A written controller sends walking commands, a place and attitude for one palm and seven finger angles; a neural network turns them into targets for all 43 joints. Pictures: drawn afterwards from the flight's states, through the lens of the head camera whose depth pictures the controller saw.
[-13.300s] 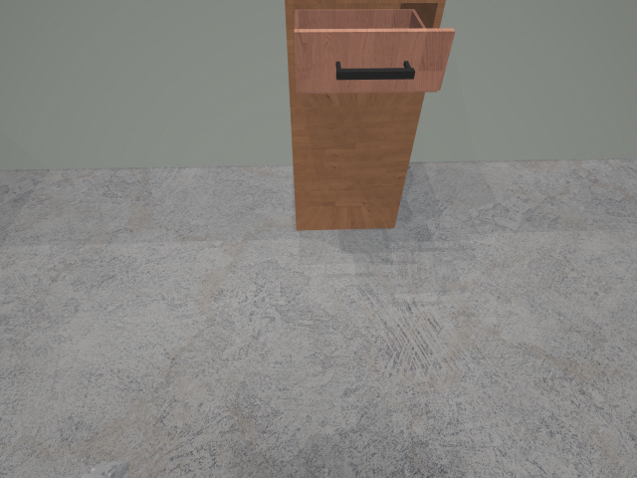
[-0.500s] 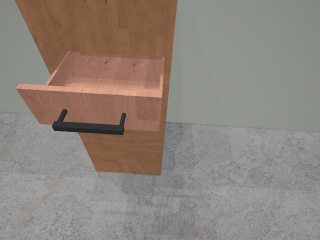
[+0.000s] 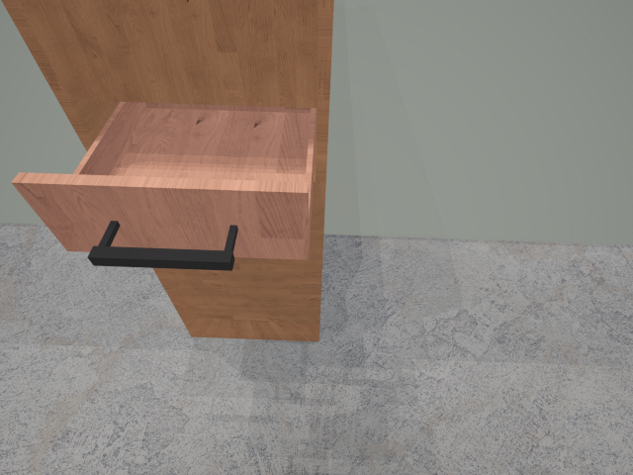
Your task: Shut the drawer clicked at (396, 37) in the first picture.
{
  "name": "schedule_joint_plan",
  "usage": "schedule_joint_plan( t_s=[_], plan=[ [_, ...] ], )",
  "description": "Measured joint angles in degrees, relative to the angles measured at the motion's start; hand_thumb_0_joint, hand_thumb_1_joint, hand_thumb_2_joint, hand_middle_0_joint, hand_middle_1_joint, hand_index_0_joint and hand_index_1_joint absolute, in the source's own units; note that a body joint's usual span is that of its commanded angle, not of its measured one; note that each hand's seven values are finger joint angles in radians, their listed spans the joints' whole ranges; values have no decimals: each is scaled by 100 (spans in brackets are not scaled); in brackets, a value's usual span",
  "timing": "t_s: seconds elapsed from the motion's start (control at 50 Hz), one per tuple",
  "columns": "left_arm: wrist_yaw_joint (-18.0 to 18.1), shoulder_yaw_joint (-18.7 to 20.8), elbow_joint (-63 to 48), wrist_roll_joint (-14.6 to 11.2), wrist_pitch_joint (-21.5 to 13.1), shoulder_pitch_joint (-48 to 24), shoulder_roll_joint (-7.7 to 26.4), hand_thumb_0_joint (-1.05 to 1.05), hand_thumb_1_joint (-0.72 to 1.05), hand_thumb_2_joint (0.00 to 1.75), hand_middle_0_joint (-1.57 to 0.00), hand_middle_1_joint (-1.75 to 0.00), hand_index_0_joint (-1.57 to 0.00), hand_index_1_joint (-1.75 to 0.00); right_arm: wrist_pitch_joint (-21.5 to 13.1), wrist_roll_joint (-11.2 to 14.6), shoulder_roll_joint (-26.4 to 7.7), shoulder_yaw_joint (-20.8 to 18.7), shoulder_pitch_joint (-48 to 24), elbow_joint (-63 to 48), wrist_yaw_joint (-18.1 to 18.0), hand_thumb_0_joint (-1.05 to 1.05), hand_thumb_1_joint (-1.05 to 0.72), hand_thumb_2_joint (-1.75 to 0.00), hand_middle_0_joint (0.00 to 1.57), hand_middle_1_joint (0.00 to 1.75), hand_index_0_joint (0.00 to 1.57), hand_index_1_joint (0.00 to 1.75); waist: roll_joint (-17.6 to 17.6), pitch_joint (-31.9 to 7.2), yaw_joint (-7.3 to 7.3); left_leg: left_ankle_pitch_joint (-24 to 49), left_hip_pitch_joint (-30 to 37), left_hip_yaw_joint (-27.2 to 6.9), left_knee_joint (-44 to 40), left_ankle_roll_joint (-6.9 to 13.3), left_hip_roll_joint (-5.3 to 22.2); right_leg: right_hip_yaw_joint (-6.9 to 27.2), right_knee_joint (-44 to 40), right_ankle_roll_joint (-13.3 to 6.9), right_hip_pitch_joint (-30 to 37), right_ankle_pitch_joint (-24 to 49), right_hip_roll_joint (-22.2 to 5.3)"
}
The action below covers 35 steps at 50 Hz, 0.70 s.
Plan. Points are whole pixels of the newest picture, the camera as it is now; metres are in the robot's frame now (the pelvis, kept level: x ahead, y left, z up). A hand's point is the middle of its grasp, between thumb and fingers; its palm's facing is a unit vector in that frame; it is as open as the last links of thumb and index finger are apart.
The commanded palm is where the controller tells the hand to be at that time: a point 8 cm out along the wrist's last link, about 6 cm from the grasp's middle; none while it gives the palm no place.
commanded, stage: come to a stop and stand still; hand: left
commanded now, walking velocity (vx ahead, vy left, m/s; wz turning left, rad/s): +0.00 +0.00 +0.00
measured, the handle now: (167, 244) +0.39 +0.24 +0.05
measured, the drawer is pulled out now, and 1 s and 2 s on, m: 0.19 0.19 0.19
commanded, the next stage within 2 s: look again from close up in 0.68 s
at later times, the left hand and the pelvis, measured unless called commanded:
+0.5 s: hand out of the picture -0.03 +0.20 -0.17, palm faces +0.00 -0.98 -0.20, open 7.4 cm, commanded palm none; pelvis -0.03 +0.03 +0.00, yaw -1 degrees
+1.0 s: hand out of the picture -0.03 +0.18 -0.17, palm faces +0.01 -0.99 -0.16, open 7.3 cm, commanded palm none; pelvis -0.02 +0.02 +0.00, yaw -1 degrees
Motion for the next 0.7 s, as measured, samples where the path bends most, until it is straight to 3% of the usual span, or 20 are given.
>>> schedule_joint_plan(
  t_s=[0.06,0.14,0.42,0.7],
  plan=[
    [-18,-49,-91,9,-55,70,-39,1,92,90,-20,-30,-20,-30,-2,22,-174,-68,-63,-266,54,2,-92,-90,20,30,19,30,97,69,-54,102,-252,-117,64,0,84,-10,114,-26,-90,26,84],
    [-70,-72,-68,-23,112,71,-17,1,91,90,-20,-30,-20,-30,-49,-11,-234,-60,-59,-375,63,1,-92,-90,20,30,19,30,9,-14,-63,128,-118,-29,-17,45,-32,82,277,74,-65,-36,-41],
    [-160,-75,-180,-22,207,59,197,0,91,90,-20,-30,-20,-30,-33,-48,-131,111,176,-244,136,1,-92,-90,20,30,19,30,-23,-169,-12,601,21,103,-706,214,-313,207,-23,202,-119,282,-285],
    [-138,-100,31,-47,177,66,17,0,91,90,-20,-30,-20,-30,-107,-7,24,149,193,114,94,1,-90,-90,20,30,19,30,-49,-28,-9,605,146,122,-827,206,-331,232,-66,213,-37,247,-294]
  ],
)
